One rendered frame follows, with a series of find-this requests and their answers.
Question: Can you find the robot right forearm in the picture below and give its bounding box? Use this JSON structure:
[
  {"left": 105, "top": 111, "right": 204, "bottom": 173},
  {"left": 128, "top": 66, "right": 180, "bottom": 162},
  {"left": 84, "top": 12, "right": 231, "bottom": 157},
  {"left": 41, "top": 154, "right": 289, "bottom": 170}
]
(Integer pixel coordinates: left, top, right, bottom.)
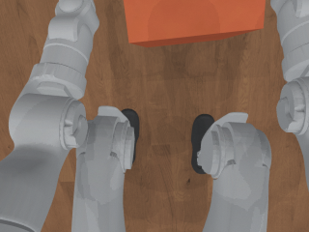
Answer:
[{"left": 270, "top": 0, "right": 309, "bottom": 82}]

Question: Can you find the left robot thigh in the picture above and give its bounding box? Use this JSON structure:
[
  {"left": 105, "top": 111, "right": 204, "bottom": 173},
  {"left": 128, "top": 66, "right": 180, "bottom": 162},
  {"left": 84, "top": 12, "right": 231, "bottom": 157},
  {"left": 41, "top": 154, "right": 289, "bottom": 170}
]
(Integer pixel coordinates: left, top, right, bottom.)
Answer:
[{"left": 71, "top": 115, "right": 135, "bottom": 232}]

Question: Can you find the robot left forearm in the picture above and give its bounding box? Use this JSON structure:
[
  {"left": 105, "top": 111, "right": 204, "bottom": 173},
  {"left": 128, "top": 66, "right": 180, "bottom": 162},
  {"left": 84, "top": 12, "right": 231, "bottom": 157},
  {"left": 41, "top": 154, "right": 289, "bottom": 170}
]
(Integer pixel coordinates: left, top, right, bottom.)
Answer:
[{"left": 9, "top": 0, "right": 99, "bottom": 137}]

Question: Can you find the carton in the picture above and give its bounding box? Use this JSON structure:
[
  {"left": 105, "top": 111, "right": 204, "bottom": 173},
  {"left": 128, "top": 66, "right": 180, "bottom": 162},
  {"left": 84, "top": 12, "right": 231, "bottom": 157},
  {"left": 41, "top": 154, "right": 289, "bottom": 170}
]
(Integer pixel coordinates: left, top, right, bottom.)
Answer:
[{"left": 124, "top": 0, "right": 266, "bottom": 47}]

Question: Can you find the robot left upper arm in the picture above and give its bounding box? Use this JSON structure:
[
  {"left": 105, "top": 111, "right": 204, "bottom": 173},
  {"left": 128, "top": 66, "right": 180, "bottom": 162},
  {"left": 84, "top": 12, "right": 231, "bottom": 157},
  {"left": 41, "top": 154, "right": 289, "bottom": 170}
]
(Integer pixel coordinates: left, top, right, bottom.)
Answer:
[{"left": 0, "top": 93, "right": 88, "bottom": 232}]

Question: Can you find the right robot thigh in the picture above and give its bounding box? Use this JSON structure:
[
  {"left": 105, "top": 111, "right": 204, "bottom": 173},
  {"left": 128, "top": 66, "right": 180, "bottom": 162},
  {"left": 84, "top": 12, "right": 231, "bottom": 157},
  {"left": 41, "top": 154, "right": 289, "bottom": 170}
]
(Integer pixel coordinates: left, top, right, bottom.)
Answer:
[{"left": 202, "top": 122, "right": 270, "bottom": 232}]

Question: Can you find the robot thigh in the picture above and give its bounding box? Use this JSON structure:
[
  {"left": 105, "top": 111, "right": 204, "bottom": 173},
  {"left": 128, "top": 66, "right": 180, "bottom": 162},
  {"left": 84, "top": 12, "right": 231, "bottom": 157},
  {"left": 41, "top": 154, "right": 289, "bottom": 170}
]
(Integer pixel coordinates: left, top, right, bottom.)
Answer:
[
  {"left": 202, "top": 122, "right": 270, "bottom": 232},
  {"left": 71, "top": 115, "right": 135, "bottom": 232}
]

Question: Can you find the robot right upper arm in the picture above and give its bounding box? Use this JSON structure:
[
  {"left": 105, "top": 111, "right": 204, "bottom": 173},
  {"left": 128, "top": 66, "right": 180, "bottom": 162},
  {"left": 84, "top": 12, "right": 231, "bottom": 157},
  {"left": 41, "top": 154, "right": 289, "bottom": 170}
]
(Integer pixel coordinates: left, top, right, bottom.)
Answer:
[{"left": 276, "top": 76, "right": 309, "bottom": 191}]

